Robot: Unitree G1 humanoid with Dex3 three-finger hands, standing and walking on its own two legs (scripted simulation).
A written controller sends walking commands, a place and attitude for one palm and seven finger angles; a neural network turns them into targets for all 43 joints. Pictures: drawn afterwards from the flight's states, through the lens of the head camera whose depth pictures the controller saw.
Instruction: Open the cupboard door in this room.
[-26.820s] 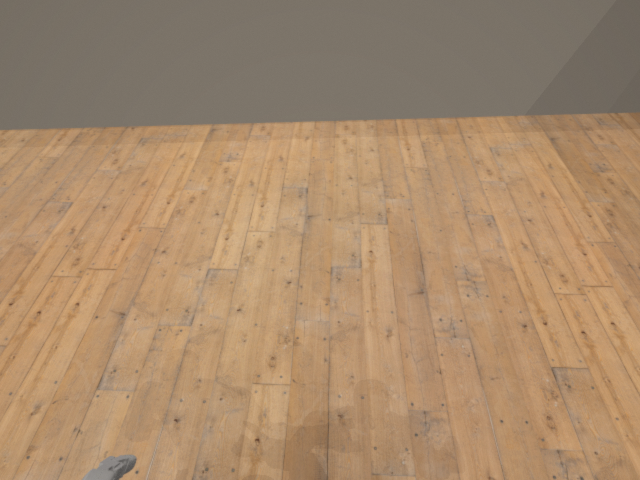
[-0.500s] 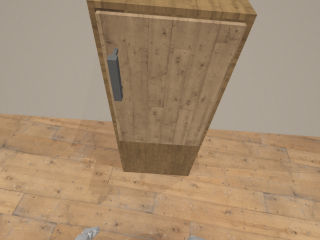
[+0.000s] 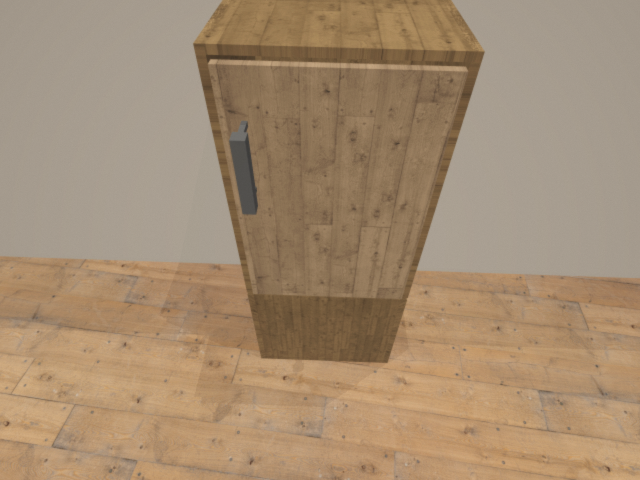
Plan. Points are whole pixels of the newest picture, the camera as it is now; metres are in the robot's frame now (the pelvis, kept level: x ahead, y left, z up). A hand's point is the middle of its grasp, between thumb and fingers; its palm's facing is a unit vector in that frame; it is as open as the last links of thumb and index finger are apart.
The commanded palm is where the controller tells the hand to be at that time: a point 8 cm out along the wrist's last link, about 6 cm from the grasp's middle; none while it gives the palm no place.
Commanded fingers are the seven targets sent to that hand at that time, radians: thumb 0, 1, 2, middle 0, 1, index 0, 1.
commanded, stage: come to a stop and stand still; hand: left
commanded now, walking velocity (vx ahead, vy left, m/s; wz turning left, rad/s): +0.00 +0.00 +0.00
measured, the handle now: (247, 168) +0.59 +0.17 +0.06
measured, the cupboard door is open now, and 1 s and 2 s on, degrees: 0 0 0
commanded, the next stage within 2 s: look again from close up in 0.42 s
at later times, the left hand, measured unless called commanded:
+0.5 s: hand out of the picture -0.08 +0.14 -0.18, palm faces +0.05 -0.99 -0.16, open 7.3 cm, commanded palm none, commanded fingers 0.00 0.90 0.90 -0.20 -0.30 -0.20 -0.30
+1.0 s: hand out of the picture -0.01 +0.17 -0.18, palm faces +0.04 -0.98 -0.19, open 7.3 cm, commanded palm none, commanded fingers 0.00 0.90 0.90 -0.20 -0.30 -0.20 -0.30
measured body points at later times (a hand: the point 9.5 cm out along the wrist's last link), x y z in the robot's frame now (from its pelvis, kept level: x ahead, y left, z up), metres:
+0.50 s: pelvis -0.02 -0.01 +0.00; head -0.03 -0.01 +0.45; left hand -0.08 +0.19 -0.16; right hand -0.06 -0.20 -0.17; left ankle +0.05 +0.07 -0.74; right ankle -0.01 -0.13 -0.74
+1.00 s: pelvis -0.01 +0.00 -0.01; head -0.01 +0.00 +0.44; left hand -0.01 +0.22 -0.16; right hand +0.02 -0.23 -0.16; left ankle +0.06 +0.07 -0.74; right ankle -0.01 -0.12 -0.74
